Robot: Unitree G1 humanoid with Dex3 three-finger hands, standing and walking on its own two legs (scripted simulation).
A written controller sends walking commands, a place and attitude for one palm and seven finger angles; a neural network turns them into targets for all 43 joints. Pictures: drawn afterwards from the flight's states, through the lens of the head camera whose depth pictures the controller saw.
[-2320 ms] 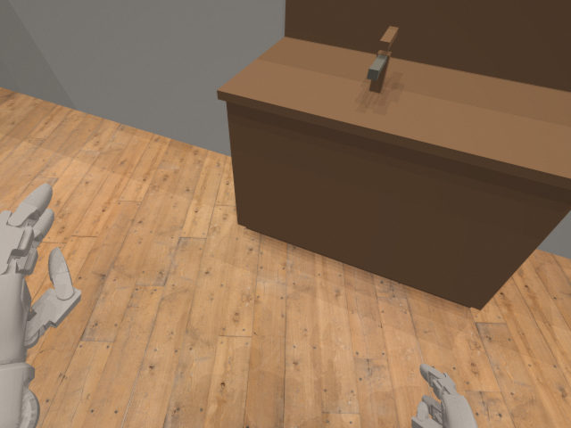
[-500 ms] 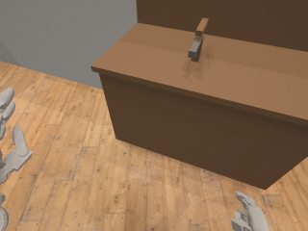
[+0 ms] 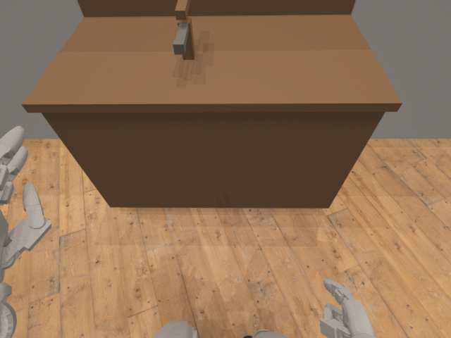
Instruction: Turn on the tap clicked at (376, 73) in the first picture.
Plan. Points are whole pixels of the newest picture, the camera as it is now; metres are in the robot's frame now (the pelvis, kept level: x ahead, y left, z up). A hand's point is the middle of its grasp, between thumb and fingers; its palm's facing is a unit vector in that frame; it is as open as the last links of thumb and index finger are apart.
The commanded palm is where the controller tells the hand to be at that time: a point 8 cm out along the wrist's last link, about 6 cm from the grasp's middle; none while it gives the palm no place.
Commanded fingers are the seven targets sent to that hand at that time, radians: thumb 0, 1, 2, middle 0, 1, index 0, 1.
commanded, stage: turn to face it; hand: left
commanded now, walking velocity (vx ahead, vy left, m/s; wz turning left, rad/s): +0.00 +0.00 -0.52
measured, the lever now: (179, 47) +0.78 +0.17 +0.09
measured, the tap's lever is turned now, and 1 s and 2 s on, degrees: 0 0 0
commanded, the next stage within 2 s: take the last steps up to it in 0.46 s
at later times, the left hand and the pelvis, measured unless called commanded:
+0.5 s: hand (107, 233) +0.21 +0.15 +0.17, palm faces +0.18 -0.88 -0.44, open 7.4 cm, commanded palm +0.16 +0.22 +0.19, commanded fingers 0.00 0.90 0.90 -0.20 -0.30 -0.20 -0.30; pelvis -0.06 -0.02 -0.01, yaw -14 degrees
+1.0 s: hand (120, 261) +0.18 +0.13 +0.17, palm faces +0.19 -0.87 -0.45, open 7.4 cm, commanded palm +0.15 +0.18 +0.19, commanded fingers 0.00 0.90 0.90 -0.20 -0.30 -0.20 -0.30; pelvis -0.08 -0.04 +0.00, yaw -17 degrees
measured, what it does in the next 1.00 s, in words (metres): steps on the spot, turning right: left foot, then right foot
